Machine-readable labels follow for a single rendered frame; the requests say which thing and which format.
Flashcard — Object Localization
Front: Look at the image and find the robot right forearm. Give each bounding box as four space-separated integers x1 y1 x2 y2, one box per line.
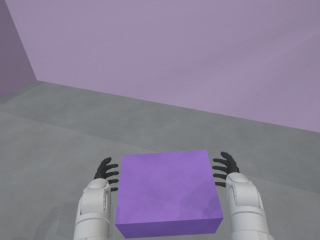
225 172 275 240

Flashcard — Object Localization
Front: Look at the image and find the left robot hand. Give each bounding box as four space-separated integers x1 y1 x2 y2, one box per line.
93 157 119 192

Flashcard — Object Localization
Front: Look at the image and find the carton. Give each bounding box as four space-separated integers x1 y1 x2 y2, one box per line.
114 149 224 239

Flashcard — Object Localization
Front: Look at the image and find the robot left forearm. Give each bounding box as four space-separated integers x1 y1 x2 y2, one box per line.
73 178 112 240

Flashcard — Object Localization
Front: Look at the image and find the right robot hand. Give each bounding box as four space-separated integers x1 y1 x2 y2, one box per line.
212 151 240 187

